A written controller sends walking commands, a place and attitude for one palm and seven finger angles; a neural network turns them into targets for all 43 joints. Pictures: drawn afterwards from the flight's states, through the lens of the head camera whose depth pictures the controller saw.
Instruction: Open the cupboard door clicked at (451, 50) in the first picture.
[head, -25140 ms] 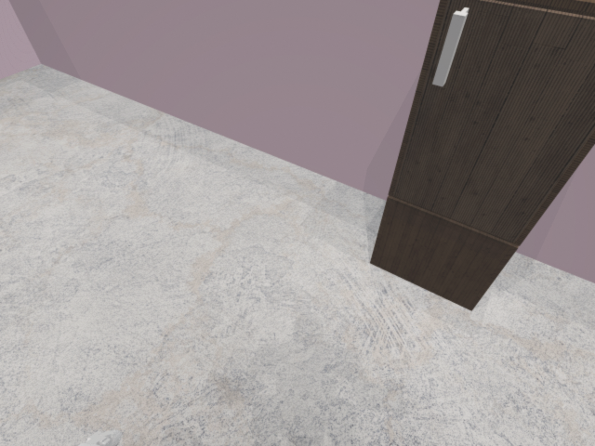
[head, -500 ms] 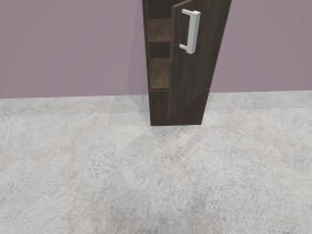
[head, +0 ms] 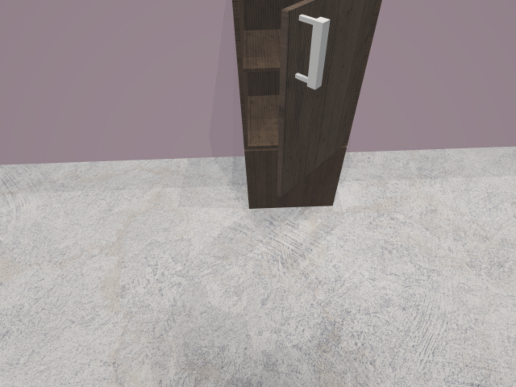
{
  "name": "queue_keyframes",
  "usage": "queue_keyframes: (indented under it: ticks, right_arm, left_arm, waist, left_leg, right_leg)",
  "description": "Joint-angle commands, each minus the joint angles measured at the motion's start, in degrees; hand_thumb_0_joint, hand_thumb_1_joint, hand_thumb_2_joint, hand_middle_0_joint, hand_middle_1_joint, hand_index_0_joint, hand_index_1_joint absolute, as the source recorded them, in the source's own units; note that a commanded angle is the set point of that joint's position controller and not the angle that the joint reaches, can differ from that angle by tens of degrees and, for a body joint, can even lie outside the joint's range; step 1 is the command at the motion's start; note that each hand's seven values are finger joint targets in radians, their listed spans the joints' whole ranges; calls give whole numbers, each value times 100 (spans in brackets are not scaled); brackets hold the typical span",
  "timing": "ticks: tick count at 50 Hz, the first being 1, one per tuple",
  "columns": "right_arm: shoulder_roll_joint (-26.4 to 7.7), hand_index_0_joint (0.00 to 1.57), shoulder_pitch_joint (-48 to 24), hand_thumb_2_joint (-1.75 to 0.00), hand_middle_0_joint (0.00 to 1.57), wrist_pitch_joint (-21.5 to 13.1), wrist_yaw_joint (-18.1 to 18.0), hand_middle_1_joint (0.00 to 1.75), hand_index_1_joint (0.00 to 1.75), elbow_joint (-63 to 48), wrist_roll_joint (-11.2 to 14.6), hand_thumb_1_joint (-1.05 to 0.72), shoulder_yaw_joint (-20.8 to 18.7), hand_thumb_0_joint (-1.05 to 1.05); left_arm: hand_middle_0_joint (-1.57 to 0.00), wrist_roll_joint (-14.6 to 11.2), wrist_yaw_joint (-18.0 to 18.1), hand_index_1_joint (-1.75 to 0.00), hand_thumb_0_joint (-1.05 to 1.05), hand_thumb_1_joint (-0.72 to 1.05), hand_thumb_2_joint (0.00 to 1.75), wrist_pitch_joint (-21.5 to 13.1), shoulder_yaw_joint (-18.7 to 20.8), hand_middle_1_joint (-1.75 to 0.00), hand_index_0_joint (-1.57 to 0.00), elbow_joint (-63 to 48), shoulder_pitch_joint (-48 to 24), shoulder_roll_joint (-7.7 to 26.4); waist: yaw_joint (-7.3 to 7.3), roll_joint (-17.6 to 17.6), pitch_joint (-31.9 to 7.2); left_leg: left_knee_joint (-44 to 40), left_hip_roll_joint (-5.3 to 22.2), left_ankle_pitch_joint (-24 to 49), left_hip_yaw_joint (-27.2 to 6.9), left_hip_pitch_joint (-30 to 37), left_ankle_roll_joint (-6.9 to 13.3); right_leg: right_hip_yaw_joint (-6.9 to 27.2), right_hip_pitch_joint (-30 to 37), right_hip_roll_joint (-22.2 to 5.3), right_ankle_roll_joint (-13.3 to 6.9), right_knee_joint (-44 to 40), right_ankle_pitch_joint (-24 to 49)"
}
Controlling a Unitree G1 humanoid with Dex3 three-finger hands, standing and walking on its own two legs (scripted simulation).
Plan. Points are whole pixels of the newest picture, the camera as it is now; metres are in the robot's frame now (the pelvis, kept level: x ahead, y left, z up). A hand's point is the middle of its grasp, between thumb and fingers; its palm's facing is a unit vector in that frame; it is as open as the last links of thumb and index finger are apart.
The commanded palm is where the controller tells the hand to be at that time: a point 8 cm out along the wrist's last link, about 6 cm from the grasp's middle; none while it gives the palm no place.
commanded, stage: look to check the result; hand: left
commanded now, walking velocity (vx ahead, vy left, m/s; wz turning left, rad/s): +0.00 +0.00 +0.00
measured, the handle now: (309, 52) +0.78 -0.09 +0.15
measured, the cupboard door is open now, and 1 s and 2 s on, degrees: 44 44 44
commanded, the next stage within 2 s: walk to a spot facing it in 0.08 s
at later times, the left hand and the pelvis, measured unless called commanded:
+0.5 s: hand out of the picture +0.02 +0.17 -0.18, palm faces -0.01 -0.98 -0.21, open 7.4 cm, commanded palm none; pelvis +0.00 +0.00 -0.01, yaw -5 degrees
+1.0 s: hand out of the picture +0.13 +0.16 -0.17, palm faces -0.32 -0.90 -0.29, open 7.4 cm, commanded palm none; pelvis -0.01 -0.02 -0.01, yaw -22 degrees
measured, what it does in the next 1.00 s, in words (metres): lifts its left foot, turning right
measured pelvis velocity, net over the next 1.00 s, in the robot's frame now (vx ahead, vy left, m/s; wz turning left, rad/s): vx -0.01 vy -0.02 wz -0.39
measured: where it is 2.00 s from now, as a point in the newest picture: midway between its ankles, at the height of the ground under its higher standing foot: outside the picture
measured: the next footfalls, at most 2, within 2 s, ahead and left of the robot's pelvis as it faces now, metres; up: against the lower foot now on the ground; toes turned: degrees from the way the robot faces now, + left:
left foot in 1.12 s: +0.10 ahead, +0.10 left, +0.00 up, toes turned -26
right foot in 1.42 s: -0.04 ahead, -0.14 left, +0.00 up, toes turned -41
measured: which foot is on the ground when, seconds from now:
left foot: down 0.00-0.80, up 0.82-1.00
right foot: down 0.00-1.00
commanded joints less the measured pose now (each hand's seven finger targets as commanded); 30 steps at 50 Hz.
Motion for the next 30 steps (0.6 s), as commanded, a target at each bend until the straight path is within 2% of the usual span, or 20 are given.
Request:
queue_keyframes:
  ticks: [1,4,9,12,15,19,21,23,25,26,27,28,29,30]
  right_arm:
    - [-426,20,438,-90,20,-34,-24,30,30,-82,11,-90,-61,0]
    - [-452,20,408,-90,20,-39,-26,30,30,-80,15,-90,-63,0]
    - [-500,20,381,-90,20,-27,-20,30,30,-78,10,-90,-67,0]
    - [-448,20,387,-90,20,1,-46,30,30,-68,11,-90,-78,0]
    - [-531,20,300,-90,20,95,-73,30,30,-158,13,-90,-162,0]
    - [-557,20,183,-90,20,196,-66,30,30,-411,13,-90,-268,0]
    - [-564,20,154,-90,20,200,-71,30,30,-513,24,-90,-300,0]
    - [-605,20,157,-90,20,188,-79,30,30,-618,27,-90,-341,0]
    - [-681,20,156,-90,20,157,-98,30,30,-698,16,-90,-371,0]
    - [-810,20,125,-90,20,139,-112,30,30,-748,1,-90,-394,0]
    - [-967,20,132,-90,20,123,-126,30,30,-796,-20,-90,-438,0]
    - [-1178,20,169,-90,20,102,-140,30,30,-840,-33,-90,-486,0]
    - [-1251,20,218,-90,20,76,-153,30,30,-885,-70,-90,-518,0]
    - [-1279,20,212,-90,20,55,-155,30,30,-922,-94,-90,-512,0]
  left_arm:
    - [-20,-5,10,-30,0,90,90,-70,112,-30,-20,-123,394,651]
    - [-20,-1,8,-30,0,90,90,-72,118,-30,-20,-126,375,675]
    - [-20,-3,7,-30,0,90,90,-79,116,-30,-20,-129,345,719]
    - [-20,0,5,-30,0,90,90,-35,138,-30,-20,-134,335,671]
    - [-20,26,-10,-30,0,90,90,52,256,-30,-20,-238,236,836]
    - [-20,61,-46,-30,0,90,90,159,416,-30,-20,-465,51,1065]
    - [-20,66,-61,-30,0,90,90,186,479,-30,-20,-572,-42,1125]
    - [-20,73,-68,-30,0,90,90,199,529,-30,-20,-664,-108,1144]
    - [-20,67,-106,-30,0,90,90,223,550,-30,-20,-800,-252,1107]
    - [-20,59,-133,-30,0,90,90,235,545,-30,-20,-875,-304,1053]
    - [-20,64,-161,-30,0,90,90,252,533,-30,-20,-967,-373,971]
    - [-20,73,-196,-30,0,90,90,271,525,-30,-20,-1046,-417,879]
    - [-20,89,-224,-30,0,90,90,319,530,-30,-20,-1151,-559,873]
    - [-20,108,-247,-30,0,90,90,363,553,-30,-20,-1240,-672,868]
  waist:
    - [-1,-109,187]
    - [8,-237,181]
    - [2,-218,203]
    - [-14,-180,131]
    - [-19,-374,191]
    - [-45,-662,233]
    - [-59,-668,166]
    - [-64,-573,-41]
    - [-90,-286,-65]
    - [-83,37,-70]
    - [-94,478,-50]
    - [-85,946,-138]
    - [-153,1104,-67]
    - [-139,1021,36]
  left_leg:
    - [-494,529,318,-659,-154,68]
    - [-491,536,411,-672,-132,73]
    - [-490,536,343,-648,-90,60]
    - [-363,589,429,-540,36,38]
    - [-17,602,94,-307,-85,-16]
    - [551,476,-531,-2,-283,-90]
    - [745,460,-584,15,-274,-97]
    - [776,512,-565,10,-175,-88]
    - [474,725,-390,-160,-24,-7]
    - [233,976,-266,-365,90,81]
    - [-100,1366,-186,-689,236,247]
    - [-442,1905,-28,-1041,315,507]
    - [-764,2383,232,-1256,326,824]
    - [-839,2548,399,-1277,299,1001]
  right_leg:
    - [717,-87,-620,-45,-532,261]
    - [688,-48,-630,-44,-532,339]
    - [713,-75,-646,-48,-606,251]
    - [824,-156,-641,-57,-516,525]
    - [1060,-333,-723,-130,-415,661]
    - [1563,-689,-929,-347,-555,141]
    - [1758,-796,-954,-428,-570,133]
    - [1796,-797,-894,-425,-446,297]
    - [1650,-990,-663,-320,-109,522]
    - [1465,-1165,-438,-209,207,561]
    - [1156,-1444,-140,-75,752,447]
    - [795,-1617,75,47,1571,-110]
    - [586,-1917,127,124,2652,-1458]
    - [693,-2152,20,158,3340,-1876]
